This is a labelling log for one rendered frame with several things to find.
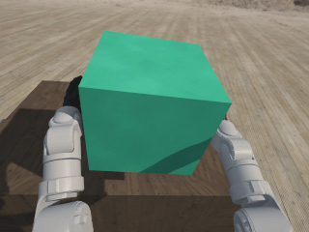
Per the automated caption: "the robot left forearm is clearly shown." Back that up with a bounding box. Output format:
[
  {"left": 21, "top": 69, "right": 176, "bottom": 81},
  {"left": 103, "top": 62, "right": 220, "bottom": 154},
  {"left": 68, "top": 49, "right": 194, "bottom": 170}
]
[{"left": 32, "top": 105, "right": 84, "bottom": 232}]

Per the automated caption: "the left robot upper arm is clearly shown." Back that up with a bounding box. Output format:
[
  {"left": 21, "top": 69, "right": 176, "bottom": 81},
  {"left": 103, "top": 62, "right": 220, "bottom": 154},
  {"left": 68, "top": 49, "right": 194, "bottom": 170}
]
[{"left": 33, "top": 201, "right": 94, "bottom": 232}]

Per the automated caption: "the pedestal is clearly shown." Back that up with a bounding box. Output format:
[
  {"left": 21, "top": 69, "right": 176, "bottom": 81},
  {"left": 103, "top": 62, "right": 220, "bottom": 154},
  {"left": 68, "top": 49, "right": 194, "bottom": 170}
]
[{"left": 0, "top": 80, "right": 243, "bottom": 232}]

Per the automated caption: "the right robot upper arm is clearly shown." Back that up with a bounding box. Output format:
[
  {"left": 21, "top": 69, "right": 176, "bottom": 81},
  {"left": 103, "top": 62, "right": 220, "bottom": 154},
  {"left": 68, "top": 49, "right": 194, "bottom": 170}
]
[{"left": 233, "top": 206, "right": 293, "bottom": 232}]

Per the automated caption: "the carton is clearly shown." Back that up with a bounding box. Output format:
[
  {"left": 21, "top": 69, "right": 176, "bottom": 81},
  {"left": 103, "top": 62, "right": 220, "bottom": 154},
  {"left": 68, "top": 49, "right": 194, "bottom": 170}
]
[{"left": 78, "top": 30, "right": 232, "bottom": 175}]

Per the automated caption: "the robot right forearm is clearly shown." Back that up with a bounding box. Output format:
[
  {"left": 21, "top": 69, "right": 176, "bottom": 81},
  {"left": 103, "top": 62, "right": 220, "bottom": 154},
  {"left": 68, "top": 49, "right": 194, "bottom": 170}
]
[{"left": 211, "top": 120, "right": 294, "bottom": 232}]

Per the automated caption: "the left robot hand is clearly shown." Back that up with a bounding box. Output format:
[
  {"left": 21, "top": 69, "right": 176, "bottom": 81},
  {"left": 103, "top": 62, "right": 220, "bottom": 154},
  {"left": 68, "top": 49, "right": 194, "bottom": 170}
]
[{"left": 63, "top": 75, "right": 82, "bottom": 114}]

